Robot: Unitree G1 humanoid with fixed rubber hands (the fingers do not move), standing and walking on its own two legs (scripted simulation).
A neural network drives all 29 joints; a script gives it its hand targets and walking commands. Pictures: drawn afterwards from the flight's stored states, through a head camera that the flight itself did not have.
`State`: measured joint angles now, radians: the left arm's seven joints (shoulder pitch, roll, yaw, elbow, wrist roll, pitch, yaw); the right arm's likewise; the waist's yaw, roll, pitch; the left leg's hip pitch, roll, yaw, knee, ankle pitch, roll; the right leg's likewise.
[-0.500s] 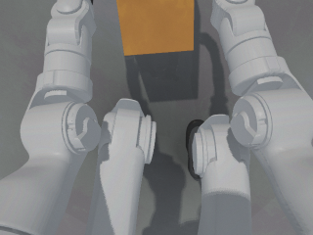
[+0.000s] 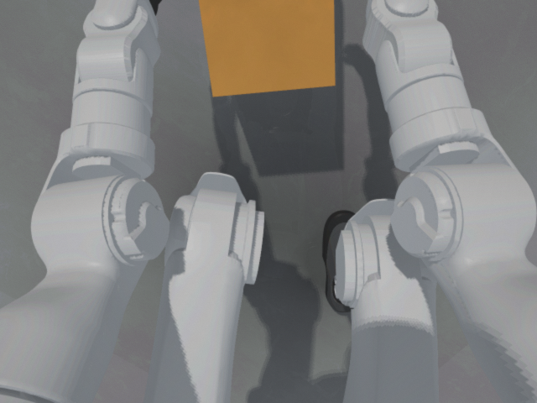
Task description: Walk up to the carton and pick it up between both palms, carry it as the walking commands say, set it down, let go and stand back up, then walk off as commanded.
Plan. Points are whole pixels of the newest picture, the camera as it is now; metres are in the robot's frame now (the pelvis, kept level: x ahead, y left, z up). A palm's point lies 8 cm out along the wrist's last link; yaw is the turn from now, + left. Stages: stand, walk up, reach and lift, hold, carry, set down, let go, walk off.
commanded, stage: set down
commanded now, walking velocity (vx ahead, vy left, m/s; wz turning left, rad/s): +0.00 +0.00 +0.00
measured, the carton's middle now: out of the picture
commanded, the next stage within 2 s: none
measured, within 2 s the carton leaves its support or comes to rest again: rests again in 0.04 s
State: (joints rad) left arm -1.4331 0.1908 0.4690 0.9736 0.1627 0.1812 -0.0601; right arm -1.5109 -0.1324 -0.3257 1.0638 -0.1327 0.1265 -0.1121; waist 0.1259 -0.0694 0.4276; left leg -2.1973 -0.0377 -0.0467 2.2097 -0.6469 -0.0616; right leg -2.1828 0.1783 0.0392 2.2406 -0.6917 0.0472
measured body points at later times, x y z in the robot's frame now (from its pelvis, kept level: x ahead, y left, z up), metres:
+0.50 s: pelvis -0.01 +0.00 -0.01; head +0.37 +0.04 +0.22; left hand +0.51 +0.22 -0.21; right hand +0.56 -0.03 -0.21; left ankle +0.10 +0.13 -0.34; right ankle +0.08 -0.11 -0.34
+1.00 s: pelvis -0.01 +0.01 -0.01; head +0.37 +0.04 +0.22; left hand +0.50 +0.25 -0.22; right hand +0.56 -0.06 -0.22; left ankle +0.10 +0.13 -0.34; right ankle +0.08 -0.11 -0.34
